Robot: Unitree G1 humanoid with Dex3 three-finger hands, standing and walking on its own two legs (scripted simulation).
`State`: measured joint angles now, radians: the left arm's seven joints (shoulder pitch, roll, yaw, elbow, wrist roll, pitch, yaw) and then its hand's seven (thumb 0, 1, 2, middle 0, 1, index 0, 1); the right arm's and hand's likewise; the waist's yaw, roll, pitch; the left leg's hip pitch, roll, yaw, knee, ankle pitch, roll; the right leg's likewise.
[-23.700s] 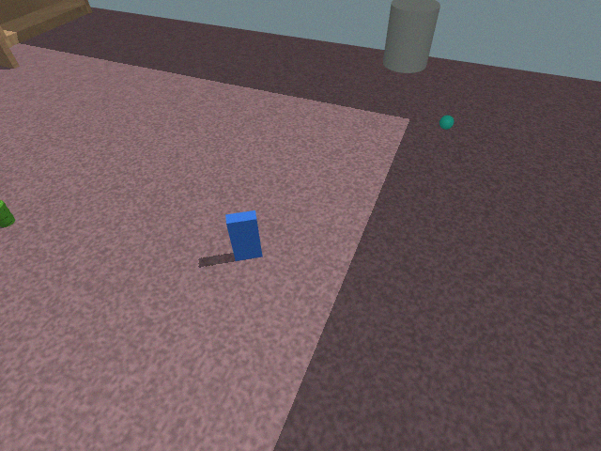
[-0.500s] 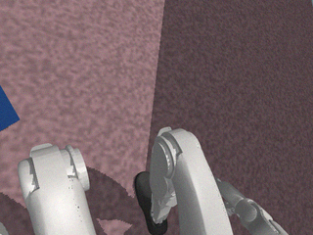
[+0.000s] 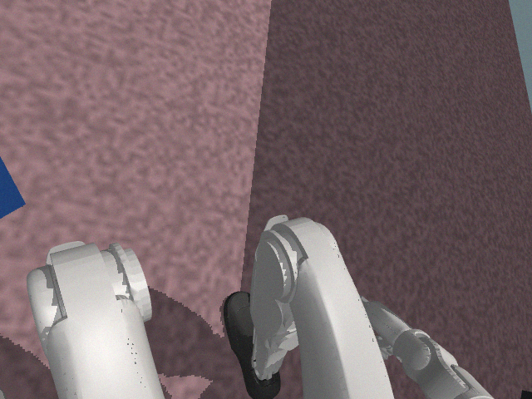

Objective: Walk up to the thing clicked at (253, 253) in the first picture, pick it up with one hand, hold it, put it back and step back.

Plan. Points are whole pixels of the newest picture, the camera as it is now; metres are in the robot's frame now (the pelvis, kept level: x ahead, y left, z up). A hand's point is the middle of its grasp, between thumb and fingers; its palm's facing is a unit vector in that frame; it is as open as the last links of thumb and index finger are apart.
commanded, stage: loosen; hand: left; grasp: from the side
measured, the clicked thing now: out of the picture +0.41 +0.33 -0.16
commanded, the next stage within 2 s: open in 0.04 s
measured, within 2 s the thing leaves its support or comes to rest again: neither
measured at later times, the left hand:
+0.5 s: hand out of the picture +0.39 +0.35 -0.14, palm faces +0.55 -0.84 +0.00, open 15.9 cm
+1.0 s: hand out of the picture +0.37 +0.42 -0.04, palm faces +0.56 -0.83 -0.05, open 17.6 cm
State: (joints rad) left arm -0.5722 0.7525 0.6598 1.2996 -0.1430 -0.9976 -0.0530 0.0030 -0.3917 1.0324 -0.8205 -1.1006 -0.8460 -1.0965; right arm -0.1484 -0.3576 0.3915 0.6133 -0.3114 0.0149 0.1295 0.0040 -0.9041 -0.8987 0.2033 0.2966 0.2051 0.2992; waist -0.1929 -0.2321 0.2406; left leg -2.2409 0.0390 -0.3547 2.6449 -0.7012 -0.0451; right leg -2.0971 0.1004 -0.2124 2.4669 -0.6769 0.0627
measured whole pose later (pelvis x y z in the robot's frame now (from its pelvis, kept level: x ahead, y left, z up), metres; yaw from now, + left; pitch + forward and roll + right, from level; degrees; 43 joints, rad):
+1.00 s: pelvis +0.00 +0.00 +0.02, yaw +2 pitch +21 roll -13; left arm -0.54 0.77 0.68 1.05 -0.22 -0.74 -0.21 -0.01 -0.59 0.02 -0.05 -0.05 -0.08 -0.02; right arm -0.02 -0.34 0.27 0.62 -0.18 0.06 0.09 0.00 -0.89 -0.89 0.21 0.30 0.21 0.30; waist -0.13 -0.13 0.09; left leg -2.27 0.04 -0.29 2.56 -0.69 -0.03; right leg -2.12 0.08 -0.18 2.41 -0.69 0.05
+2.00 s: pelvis +0.07 +0.00 +0.37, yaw +15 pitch +20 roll -3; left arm 0.21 0.29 0.14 0.26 -0.01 0.18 0.17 -0.01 -0.55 0.05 -0.05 -0.05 -0.05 -0.05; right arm 0.19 -0.22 0.01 0.52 0.04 0.00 -0.14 0.01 -0.90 -0.90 0.20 0.30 0.20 0.30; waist -0.03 0.01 -0.18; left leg -1.11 0.06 -0.06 1.32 -0.55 -0.03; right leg -1.03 0.01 -0.05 1.28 -0.59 0.00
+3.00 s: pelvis +0.09 +0.00 +0.44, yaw +16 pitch +8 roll -1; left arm 0.47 0.21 -0.01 0.01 -0.01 0.26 0.13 -0.01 -0.54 0.06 -0.05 -0.05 -0.05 -0.05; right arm 0.29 -0.21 0.02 0.51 0.02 -0.11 -0.19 0.02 -0.90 -0.90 0.20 0.30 0.20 0.30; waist -0.02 0.04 -0.11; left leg -0.65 0.05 -0.04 0.96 -0.45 -0.03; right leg -0.58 0.00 -0.05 0.93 -0.49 0.00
